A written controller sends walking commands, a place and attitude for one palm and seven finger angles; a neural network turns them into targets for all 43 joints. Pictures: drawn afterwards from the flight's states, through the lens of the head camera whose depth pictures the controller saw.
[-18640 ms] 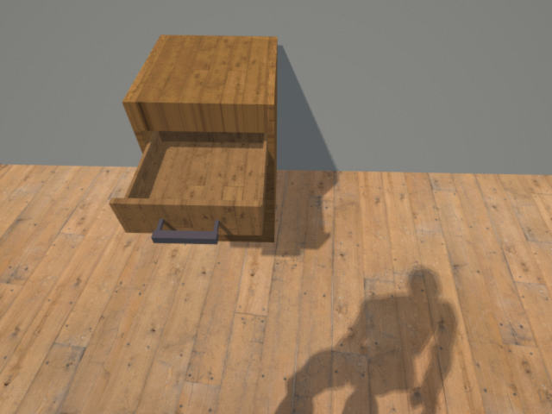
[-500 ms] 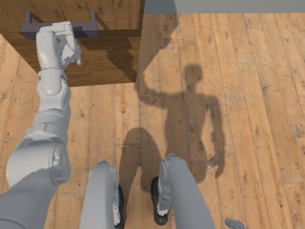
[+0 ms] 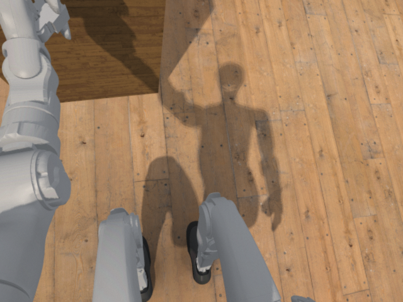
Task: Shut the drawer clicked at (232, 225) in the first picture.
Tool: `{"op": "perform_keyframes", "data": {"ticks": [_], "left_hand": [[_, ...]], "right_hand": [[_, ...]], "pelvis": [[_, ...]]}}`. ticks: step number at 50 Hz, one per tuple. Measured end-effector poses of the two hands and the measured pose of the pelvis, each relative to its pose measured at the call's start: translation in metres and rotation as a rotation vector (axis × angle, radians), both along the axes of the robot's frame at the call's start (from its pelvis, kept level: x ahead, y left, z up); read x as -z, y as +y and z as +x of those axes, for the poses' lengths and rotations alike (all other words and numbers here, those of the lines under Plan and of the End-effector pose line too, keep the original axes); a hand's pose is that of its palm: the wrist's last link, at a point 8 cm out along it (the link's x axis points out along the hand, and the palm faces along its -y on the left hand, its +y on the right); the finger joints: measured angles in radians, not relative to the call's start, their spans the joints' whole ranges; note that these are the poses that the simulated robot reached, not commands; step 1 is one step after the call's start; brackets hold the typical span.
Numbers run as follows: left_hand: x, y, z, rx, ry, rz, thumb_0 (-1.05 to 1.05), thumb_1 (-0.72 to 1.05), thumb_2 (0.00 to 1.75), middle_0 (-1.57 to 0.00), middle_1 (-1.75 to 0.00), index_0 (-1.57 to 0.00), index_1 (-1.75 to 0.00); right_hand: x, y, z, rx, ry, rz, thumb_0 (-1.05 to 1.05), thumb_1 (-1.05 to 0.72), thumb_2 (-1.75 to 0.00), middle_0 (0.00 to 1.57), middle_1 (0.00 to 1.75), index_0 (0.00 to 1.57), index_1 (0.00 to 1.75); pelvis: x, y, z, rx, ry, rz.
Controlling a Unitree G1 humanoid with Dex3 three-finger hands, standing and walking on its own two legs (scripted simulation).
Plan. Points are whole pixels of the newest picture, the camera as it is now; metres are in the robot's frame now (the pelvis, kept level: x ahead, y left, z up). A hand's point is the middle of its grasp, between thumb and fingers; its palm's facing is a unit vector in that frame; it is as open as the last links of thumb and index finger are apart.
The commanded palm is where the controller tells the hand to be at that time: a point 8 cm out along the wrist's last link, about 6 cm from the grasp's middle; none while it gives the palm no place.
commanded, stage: push the drawer shut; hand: left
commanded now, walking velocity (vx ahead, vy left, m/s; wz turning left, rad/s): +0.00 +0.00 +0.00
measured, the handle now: out of the picture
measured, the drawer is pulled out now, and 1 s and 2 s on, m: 0.00 0.00 0.00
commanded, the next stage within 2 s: pull the fist back off the drawer in 0.22 s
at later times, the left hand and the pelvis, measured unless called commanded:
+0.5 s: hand (60, 9) +0.60 +0.17 +0.03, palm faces +0.14 -0.99 -0.07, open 2.7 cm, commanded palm +0.61 +0.15 +0.03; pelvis -0.03 +0.00 -0.02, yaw -1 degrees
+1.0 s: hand (71, 25) +0.59 +0.16 +0.01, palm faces +0.11 -0.99 -0.04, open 3.1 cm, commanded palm +0.56 +0.17 +0.03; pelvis +0.01 +0.00 +0.01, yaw -1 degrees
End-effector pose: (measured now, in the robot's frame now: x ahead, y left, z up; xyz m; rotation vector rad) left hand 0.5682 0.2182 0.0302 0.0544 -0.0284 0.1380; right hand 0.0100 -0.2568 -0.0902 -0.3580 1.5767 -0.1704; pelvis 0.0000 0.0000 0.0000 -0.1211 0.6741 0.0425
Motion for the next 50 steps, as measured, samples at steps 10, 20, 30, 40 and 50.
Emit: {"op": "perform_keyframes", "data": {"ticks": [10,20,30,40,50], "left_hand": [[0.001,0.004,0.002,0.01,-0.013,0.003,-0.06,0.8,1.12,-1.4,-1.6,-1.4,-1.6],[-0.001,0.006,0.003,-0.003,0.0,0.009,-0.06,0.75,1.16,-1.4,-1.6,-1.4,-1.6],[-0.002,0.005,0.002,0.007,0.021,0.011,-0.05,0.78,1.12,-1.4,-1.6,-1.4,-1.6],[-0.001,0.005,-0.001,0.008,0.02,0.0,-0.05,0.84,1.02,-1.4,-1.6,-1.4,-1.6],[0.015,-0.004,-0.01,0.022,0.067,-0.02,-0.01,0.89,0.93,-1.4,-1.6,-1.4,-1.6]], "right_hand": [[-0.001,-0.002,-0.016,-0.002,0.015,-0.021,0.0,-0.9,-0.9,0.2,0.3,0.21,0.3],[-0.004,-0.003,-0.036,0.004,-0.013,-0.056,0.0,-0.9,-0.9,0.2,0.3,0.21,0.3],[-0.007,0.006,-0.058,0.023,0.009,-0.033,0.0,-0.9,-0.9,0.2,0.3,0.21,0.3],[-0.008,0.013,-0.052,0.039,0.031,0.009,0.0,-0.9,-0.9,0.2,0.3,0.21,0.3],[-0.01,0.009,-0.002,0.03,-0.01,0.041,0.0,-0.9,-0.9,0.2,0.3,0.21,0.3]], "pelvis": [[0.008,-0.003,-0.009,-0.007,-0.005,-0.009],[0.014,-0.003,-0.025,-0.009,-0.014,-0.021],[0.014,0.001,-0.03,-0.003,-0.017,-0.024],[0.006,0.004,-0.019,0.004,-0.009,-0.016],[-0.011,0.005,0.007,0.016,0.008,0.002]]}}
